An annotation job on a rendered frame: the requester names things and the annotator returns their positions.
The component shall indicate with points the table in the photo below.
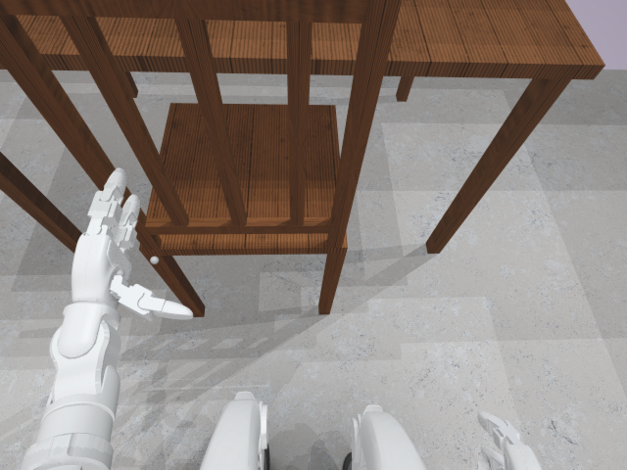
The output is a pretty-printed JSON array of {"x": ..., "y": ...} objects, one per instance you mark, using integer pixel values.
[{"x": 539, "y": 39}]

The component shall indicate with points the left robot thigh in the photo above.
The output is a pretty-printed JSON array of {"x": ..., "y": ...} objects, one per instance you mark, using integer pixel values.
[{"x": 240, "y": 434}]

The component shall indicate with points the right robot hand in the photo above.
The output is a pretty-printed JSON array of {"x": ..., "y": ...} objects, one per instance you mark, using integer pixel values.
[{"x": 517, "y": 456}]

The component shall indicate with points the chair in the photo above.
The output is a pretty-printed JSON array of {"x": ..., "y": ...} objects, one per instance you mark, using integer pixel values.
[{"x": 230, "y": 179}]

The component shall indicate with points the robot thigh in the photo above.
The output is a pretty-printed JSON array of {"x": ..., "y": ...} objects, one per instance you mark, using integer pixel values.
[
  {"x": 240, "y": 434},
  {"x": 380, "y": 442}
]

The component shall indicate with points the left robot hand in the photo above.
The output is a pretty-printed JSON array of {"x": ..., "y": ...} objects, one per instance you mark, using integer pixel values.
[{"x": 101, "y": 252}]

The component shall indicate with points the right robot thigh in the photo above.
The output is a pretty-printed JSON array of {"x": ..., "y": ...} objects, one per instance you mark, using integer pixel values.
[{"x": 380, "y": 442}]

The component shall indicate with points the left robot forearm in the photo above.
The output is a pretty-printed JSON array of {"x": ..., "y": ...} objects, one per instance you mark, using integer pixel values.
[{"x": 76, "y": 426}]

